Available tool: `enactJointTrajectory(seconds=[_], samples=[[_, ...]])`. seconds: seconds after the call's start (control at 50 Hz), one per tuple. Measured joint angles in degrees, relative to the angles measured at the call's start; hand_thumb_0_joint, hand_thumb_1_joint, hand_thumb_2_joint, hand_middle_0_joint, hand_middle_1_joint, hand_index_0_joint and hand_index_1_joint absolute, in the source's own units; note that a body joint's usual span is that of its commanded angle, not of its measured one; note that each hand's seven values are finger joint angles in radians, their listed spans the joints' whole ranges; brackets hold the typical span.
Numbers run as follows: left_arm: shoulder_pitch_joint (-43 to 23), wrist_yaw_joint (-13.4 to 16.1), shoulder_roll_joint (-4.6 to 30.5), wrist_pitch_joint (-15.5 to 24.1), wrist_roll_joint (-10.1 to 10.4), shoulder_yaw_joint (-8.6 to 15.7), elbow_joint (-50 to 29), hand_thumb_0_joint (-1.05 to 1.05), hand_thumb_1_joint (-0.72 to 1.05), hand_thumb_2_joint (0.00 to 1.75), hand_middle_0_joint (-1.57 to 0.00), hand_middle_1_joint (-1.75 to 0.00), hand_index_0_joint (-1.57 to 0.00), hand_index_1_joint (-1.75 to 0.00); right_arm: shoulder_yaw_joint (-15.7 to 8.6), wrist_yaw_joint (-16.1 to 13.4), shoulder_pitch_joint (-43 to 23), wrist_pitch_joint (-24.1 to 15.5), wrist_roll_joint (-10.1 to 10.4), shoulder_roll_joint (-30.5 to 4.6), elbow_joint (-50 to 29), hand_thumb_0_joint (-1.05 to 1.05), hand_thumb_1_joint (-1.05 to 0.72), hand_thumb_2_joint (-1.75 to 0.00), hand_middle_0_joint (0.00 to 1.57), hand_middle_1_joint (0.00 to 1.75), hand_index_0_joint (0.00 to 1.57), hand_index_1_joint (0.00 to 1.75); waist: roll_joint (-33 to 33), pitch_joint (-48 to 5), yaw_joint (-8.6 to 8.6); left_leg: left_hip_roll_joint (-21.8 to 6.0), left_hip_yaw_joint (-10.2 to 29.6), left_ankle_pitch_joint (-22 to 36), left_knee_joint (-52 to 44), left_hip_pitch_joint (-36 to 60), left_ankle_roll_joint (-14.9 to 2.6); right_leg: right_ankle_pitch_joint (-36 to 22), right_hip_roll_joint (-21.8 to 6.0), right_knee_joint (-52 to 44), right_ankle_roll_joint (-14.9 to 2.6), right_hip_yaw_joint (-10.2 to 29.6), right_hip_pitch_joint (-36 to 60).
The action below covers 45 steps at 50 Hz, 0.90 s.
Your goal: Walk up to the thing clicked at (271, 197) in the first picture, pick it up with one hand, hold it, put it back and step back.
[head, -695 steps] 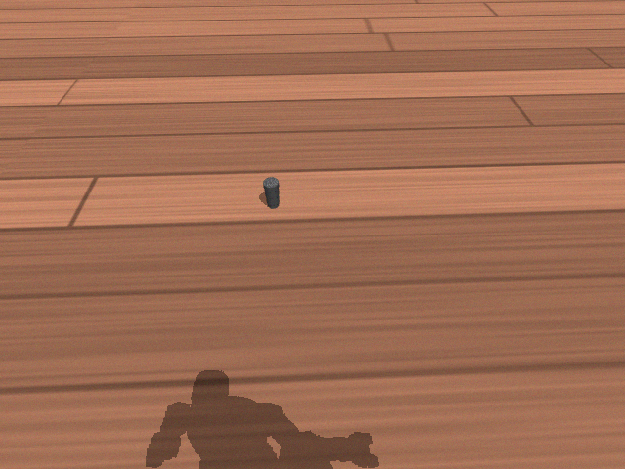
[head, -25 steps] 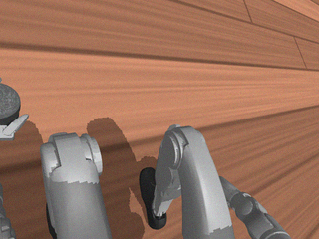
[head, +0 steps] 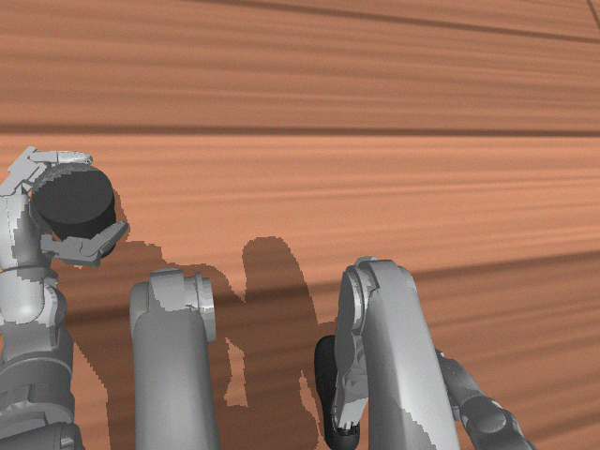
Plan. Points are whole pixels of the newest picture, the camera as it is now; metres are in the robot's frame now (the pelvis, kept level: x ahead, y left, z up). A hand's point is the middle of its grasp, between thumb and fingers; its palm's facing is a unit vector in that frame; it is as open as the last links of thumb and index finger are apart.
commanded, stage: settle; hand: left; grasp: from the side
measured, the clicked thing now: (84, 219) +0.39 +0.27 -0.09
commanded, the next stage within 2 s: lift in 0.98 s
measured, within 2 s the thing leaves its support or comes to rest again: neither
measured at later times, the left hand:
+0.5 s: hand (82, 189) +0.40 +0.25 -0.01, palm faces +0.22 -0.97 -0.06, open 10.2 cm
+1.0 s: hand (66, 181) +0.39 +0.26 +0.02, palm faces +0.23 -0.97 -0.06, open 10.2 cm
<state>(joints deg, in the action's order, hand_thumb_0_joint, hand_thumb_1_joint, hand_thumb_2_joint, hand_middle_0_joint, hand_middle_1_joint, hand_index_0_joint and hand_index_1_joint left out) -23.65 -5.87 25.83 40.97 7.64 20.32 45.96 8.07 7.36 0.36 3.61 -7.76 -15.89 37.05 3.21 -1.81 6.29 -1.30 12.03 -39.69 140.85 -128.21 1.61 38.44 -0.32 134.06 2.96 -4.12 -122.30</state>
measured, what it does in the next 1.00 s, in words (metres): rises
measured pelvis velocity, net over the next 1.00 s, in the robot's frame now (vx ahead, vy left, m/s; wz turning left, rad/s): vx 0.00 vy -0.01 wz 0.08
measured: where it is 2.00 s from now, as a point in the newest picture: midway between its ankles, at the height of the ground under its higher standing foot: (266, 427)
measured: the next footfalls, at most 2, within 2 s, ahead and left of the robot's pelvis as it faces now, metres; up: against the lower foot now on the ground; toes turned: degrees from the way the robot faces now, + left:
none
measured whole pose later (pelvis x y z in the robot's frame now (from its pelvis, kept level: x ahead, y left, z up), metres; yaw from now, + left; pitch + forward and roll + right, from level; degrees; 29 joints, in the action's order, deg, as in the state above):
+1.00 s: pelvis +0.00 -0.01 +0.05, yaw +5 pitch +31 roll -4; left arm -26.9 -12.0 20.9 34.7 7.9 23.0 45.7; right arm 0.9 3.4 3.9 0.6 -4.3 -15.5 39.0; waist 0.9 -7.5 4.8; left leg -2.0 7.0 -39.2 129.0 -121.1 2.6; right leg 39.1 -1.6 126.5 1.8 -1.0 -118.4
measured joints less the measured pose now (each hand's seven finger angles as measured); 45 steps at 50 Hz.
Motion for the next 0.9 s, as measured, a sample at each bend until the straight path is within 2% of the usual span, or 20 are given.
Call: enactJointTrajectory(seconds=[0.14, 0.38, 0.62, 0.9], samples=[[-0.6, -2.3, -1.3, -1.8, 0.6, 0.5, -1.3, 0.04, -0.3, 1.01, -0.78, -0.96, -0.65, -0.95, -2.5, -1.2, 0.6, 0.0, 1.5, -0.3, 0.6, 0.0, -0.9, -0.9, 0.2, 0.3, 0.21, 0.3, -1.2, -1.6, -0.3, -0.2, -1.3, -0.5, -2.6, 1.0, 0.9, 0.7, -0.4, -1.0, -0.21, 0.9, -0.4], [-1.4, -4.8, -4.0, -4.6, 1.2, 1.9, -3.3, 0.04, -0.3, 1.01, -0.78, -0.96, -0.65, -0.95, -5.9, -2.8, 1.2, -0.8, 2.7, -1.0, 1.0, 0.0, -0.91, -0.9, 0.2, 0.3, 0.2, 0.3, -2.0, -3.3, -1.13, -0.7, -2.7, -0.8, -6.1, 3.0, 1.62, 1.3, -0.7, -2.8, -1.17, 1.8, 0.1], [-1.5, -5.7, -5.0, -6.2, 0.9, 2.4, -3.6, 0.04, -0.3, 1.01, -0.79, -0.96, -0.65, -0.95, -7.1, -3.7, 1.8, -1.9, 3.2, -0.3, 1.2, 0.0, -0.91, -0.91, 0.2, 0.3, 0.2, 0.3, -2.0, -4.6, -1.73, -0.8, -3.8, -0.3, -8.8, 5.0, 1.51, 1.1, -0.9, -4.9, -1.36, 2.4, 1.7], [-2.6, -6.1, -5.1, -6.4, 0.5, 2.6, -1.2, 0.04, -0.31, 1.02, -0.79, -0.95, -0.66, -0.95, -7.2, -4.0, 3.2, -2.8, 3.6, 0.5, 1.6, 0.0, -0.91, -0.9, 0.2, 0.3, 0.2, 0.3, -2.2, -5.7, -1.66, -0.7, -4.8, 0.3, -11.3, 6.7, 0.98, 0.8, -1.2, -7.1, -1.24, 3.0, 3.5]])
